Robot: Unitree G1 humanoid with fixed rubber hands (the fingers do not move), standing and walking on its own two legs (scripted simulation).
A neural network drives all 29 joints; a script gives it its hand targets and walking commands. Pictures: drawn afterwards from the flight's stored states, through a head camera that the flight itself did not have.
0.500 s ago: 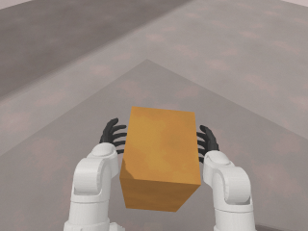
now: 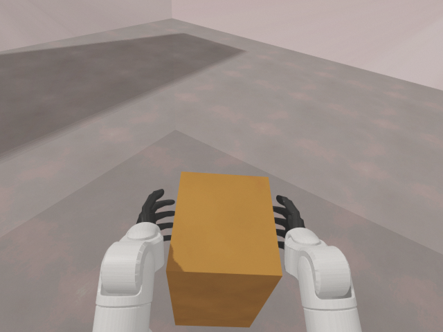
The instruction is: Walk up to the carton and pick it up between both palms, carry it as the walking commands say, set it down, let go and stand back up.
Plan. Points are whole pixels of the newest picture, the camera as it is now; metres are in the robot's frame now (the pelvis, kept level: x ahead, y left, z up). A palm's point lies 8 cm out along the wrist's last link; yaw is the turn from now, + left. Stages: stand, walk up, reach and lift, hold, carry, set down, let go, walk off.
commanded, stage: carry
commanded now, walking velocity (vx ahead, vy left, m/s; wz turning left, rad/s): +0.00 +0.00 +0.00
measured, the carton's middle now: (218, 256) +0.27 +0.02 +0.02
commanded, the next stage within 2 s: none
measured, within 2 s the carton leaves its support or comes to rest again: neither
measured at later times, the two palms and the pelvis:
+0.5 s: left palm (207, 273) +0.21 +0.04 +0.07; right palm (360, 305) +0.18 -0.20 +0.06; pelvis -0.09 -0.05 -0.02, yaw -4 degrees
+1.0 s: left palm (130, 284) +0.20 +0.16 +0.05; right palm (279, 268) +0.23 -0.08 +0.06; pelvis -0.07 -0.02 -0.03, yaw +14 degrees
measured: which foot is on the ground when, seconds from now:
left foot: down 0.00-0.84, up 0.86-0.98, down 1.00-1.00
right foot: up 0.00-0.16, down 0.18-1.00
